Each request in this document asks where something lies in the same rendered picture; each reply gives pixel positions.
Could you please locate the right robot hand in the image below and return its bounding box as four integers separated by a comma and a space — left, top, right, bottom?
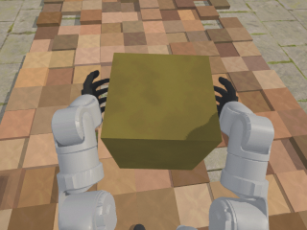
213, 77, 239, 119

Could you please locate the right robot forearm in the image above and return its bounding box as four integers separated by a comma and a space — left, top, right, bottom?
219, 101, 274, 230

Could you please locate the left robot hand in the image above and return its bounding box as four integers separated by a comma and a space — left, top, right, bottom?
81, 70, 109, 113

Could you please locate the left robot upper arm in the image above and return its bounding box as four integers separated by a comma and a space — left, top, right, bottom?
59, 190, 117, 230

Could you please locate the right robot upper arm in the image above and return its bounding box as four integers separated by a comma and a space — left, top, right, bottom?
208, 196, 269, 230

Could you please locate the left robot forearm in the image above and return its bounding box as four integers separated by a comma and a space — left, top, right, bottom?
51, 94, 105, 226

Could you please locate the carton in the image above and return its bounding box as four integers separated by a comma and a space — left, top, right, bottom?
100, 53, 223, 171

